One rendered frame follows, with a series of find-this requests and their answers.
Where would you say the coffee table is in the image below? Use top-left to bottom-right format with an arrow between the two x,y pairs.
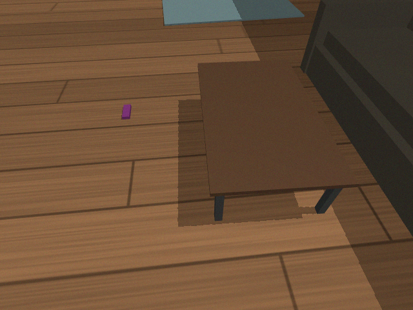
197,59 -> 359,221

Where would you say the small box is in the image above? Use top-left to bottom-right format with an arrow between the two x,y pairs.
122,104 -> 132,119

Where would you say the sofa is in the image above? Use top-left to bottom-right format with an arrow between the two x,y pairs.
300,0 -> 413,237

